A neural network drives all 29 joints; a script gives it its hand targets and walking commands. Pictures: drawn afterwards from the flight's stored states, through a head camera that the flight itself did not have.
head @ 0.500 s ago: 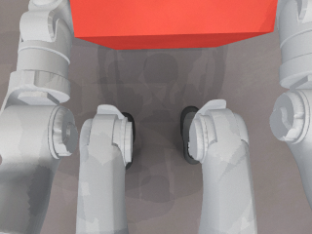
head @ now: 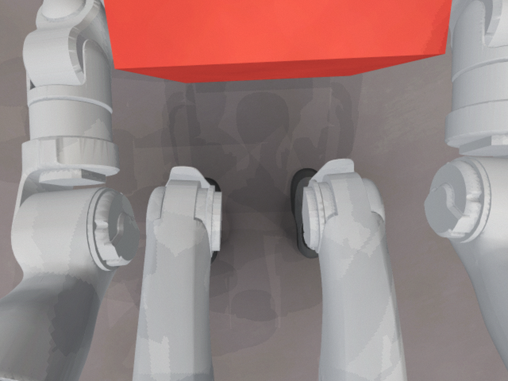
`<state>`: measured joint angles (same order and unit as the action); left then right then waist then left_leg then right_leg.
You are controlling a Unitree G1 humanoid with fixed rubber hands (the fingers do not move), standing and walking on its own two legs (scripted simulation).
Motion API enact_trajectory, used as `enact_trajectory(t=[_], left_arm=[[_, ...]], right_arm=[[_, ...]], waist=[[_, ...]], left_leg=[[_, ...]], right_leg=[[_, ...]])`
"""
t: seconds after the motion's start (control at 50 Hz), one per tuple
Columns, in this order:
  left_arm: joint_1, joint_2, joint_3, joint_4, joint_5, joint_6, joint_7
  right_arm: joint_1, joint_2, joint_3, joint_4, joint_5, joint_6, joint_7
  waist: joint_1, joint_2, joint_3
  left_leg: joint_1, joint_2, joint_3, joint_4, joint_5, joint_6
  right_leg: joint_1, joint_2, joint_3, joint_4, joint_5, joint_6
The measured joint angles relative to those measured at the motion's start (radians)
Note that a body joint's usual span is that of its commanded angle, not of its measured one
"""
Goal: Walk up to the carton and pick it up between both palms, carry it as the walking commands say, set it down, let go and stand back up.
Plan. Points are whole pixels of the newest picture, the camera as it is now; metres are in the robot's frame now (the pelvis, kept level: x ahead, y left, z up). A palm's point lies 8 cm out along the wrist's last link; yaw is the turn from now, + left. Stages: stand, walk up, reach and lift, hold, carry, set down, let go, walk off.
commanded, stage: reach and lift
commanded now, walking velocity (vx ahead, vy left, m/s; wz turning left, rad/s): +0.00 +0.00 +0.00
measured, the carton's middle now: out of the picture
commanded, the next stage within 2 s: none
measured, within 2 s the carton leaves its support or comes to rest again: neither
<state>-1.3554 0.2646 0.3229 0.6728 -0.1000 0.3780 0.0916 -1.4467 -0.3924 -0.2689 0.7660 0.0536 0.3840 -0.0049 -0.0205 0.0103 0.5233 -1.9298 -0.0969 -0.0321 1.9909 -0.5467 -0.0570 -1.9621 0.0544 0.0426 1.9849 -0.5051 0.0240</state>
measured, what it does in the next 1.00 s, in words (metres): rises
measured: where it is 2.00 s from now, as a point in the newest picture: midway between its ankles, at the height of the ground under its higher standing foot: (256, 232)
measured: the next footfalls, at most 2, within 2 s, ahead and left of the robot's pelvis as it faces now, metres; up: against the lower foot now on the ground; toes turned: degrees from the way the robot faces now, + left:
none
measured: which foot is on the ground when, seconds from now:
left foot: down 0.00-1.00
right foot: down 0.00-1.00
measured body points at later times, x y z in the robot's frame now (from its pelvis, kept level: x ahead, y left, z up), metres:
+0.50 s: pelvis -0.01 +0.00 +0.05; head +0.35 -0.02 +0.31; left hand +0.54 +0.16 -0.08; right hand +0.55 -0.22 -0.07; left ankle +0.13 +0.12 -0.40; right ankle +0.14 -0.12 -0.40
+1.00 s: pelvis -0.01 +0.00 +0.11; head +0.33 -0.01 +0.39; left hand +0.53 +0.16 -0.01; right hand +0.53 -0.21 +0.00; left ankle +0.13 +0.12 -0.40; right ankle +0.14 -0.12 -0.40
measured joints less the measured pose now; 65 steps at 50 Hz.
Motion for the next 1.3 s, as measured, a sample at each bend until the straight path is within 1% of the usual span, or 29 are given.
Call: enact_trajectory(t=[0.04,0.14,0.32,0.38,0.46,0.5,0.54,0.6,0.74,0.86,0.96,1.06,1.22,1.3], left_arm=[[-0.007,-0.009,0.016,0.006,0.010,0.006,-0.016],[0.008,-0.013,0.016,-0.035,0.022,0.030,-0.018],[0.007,-0.030,0.044,-0.059,0.054,0.058,-0.029],[0.030,-0.031,0.040,-0.093,0.047,0.066,-0.031],[0.035,-0.044,0.072,-0.092,0.072,0.076,-0.048],[0.051,-0.043,0.065,-0.115,0.072,0.083,-0.049],[0.066,-0.040,0.058,-0.135,0.066,0.087,-0.049],[0.072,-0.041,0.064,-0.141,0.062,0.093,-0.050],[0.080,-0.049,0.076,-0.122,0.087,0.084,-0.063],[0.121,-0.058,0.059,-0.148,0.090,0.080,-0.065],[0.165,-0.068,0.049,-0.190,0.089,0.088,-0.063],[0.184,-0.077,0.053,-0.191,0.089,0.089,-0.062],[0.201,-0.084,0.069,-0.156,0.105,0.071,-0.078],[0.230,-0.087,0.057,-0.184,0.104,0.070,-0.080]], right_arm=[[-0.002,0.004,-0.021,0.008,-0.017,0.002,0.011],[0.011,0.008,-0.022,-0.034,-0.024,0.028,0.015],[0.015,0.020,-0.057,-0.046,-0.047,0.043,0.032],[0.040,0.028,-0.050,-0.093,-0.050,0.058,0.029],[0.040,0.042,-0.072,-0.077,-0.061,0.060,0.034],[0.055,0.046,-0.062,-0.099,-0.061,0.064,0.032],[0.071,0.050,-0.049,-0.128,-0.053,0.074,0.021],[0.074,0.058,-0.054,-0.131,-0.055,0.078,0.019],[0.080,0.074,-0.083,-0.103,-0.078,0.061,0.033],[0.136,0.085,-0.076,-0.153,-0.085,0.065,0.035],[0.182,0.096,-0.069,-0.195,-0.074,0.072,0.033],[0.197,0.104,-0.075,-0.190,-0.066,0.073,0.031],[0.208,0.121,-0.087,-0.159,-0.098,0.060,0.040],[0.241,0.129,-0.080,-0.201,-0.099,0.065,0.040]], waist=[[0.001,-0.001,-0.001],[0.002,0.001,0.001],[0.004,0.002,0.000],[0.000,-0.002,0.001],[0.002,-0.009,-0.001],[0.004,-0.014,0.001],[0.005,-0.017,0.002],[0.004,-0.017,0.001],[0.008,-0.010,-0.001],[0.006,-0.007,-0.001],[0.008,-0.014,0.000],[0.010,-0.014,-0.001],[0.011,-0.011,-0.012],[0.008,-0.008,0.002]], left_leg=[[0.009,-0.001,-0.001,-0.016,0.008,0.000],[0.032,-0.001,-0.004,-0.052,0.025,0.003],[0.080,-0.001,-0.009,-0.115,0.048,0.002],[0.104,-0.001,-0.008,-0.136,0.050,0.001],[0.133,0.002,-0.008,-0.167,0.056,-0.001],[0.149,0.004,-0.008,-0.184,0.059,-0.001],[0.167,0.004,-0.007,-0.201,0.062,-0.001],[0.194,0.001,-0.009,-0.224,0.067,-0.001],[0.257,-0.001,-0.019,-0.275,0.075,0.002],[0.304,-0.003,-0.025,-0.318,0.081,0.006],[0.349,0.000,-0.025,-0.351,0.085,0.007],[0.402,0.000,-0.023,-0.389,0.092,0.009],[0.473,-0.002,-0.027,-0.450,0.105,0.011],[0.512,-0.003,-0.036,-0.483,0.111,0.011]], right_leg=[[0.010,0.001,0.001,-0.017,0.008,0.002],[0.035,0.005,0.003,-0.056,0.025,0.005],[0.084,0.010,0.007,-0.120,0.048,0.007],[0.106,0.012,0.010,-0.138,0.050,0.006],[0.132,0.018,0.014,-0.167,0.058,0.005],[0.145,0.022,0.017,-0.183,0.063,0.005],[0.162,0.024,0.020,-0.198,0.066,0.005],[0.191,0.023,0.022,-0.220,0.068,0.005],[0.260,0.023,0.020,-0.276,0.074,0.007],[0.310,0.023,0.020,-0.322,0.079,0.009],[0.354,0.028,0.026,-0.356,0.084,0.010],[0.406,0.031,0.034,-0.392,0.090,0.012],[0.478,0.030,0.039,-0.450,0.100,0.011],[0.520,0.028,0.035,-0.486,0.105,0.010]])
